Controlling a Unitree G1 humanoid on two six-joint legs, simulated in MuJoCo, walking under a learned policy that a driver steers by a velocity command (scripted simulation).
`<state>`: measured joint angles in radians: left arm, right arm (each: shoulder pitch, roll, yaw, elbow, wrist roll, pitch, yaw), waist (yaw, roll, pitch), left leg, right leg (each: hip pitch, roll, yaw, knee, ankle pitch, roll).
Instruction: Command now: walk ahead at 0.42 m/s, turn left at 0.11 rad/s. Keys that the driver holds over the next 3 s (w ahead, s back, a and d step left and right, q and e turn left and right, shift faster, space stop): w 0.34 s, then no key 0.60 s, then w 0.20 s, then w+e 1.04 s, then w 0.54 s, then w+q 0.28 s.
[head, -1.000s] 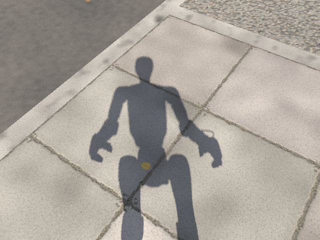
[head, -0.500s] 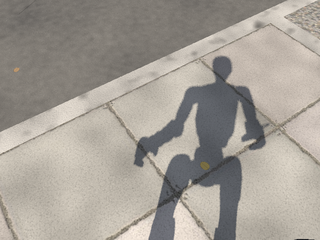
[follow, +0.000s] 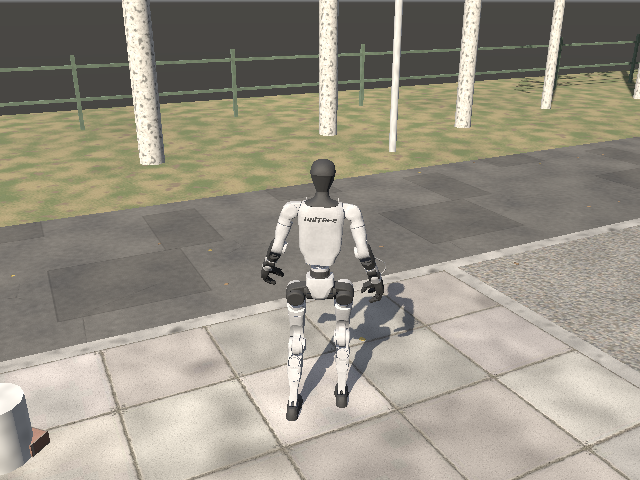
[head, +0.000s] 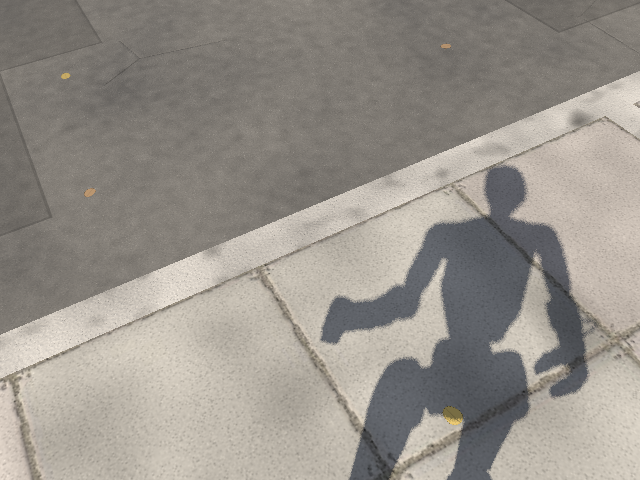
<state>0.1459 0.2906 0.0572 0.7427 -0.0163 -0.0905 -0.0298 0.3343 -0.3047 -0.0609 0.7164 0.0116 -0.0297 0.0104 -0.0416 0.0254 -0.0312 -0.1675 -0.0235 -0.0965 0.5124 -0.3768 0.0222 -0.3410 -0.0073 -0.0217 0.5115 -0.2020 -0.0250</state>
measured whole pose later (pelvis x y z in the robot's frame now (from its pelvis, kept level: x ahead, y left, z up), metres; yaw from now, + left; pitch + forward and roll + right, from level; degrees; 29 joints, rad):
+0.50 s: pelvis +0.24 +0.02 -0.02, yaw +0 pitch +3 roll -1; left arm 0.41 0.30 0.04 0.87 0.00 -0.04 0.01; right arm 0.02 -0.27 -0.03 0.61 -0.02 -0.10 0.04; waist 0.08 0.01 0.06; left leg -0.52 -0.01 0.03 0.54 -0.06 0.06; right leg -0.07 0.00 0.04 0.72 -0.51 0.01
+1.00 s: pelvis +0.35 +0.01 +0.00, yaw +0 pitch -1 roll +1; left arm 0.21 0.24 0.02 0.83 0.01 0.00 0.03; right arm 0.18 -0.23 -0.02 0.87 -0.01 -0.01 -0.01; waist -0.01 0.01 0.01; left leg -0.26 -0.02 0.04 0.52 -0.25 0.03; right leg -0.27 -0.04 0.03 0.55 -0.27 0.03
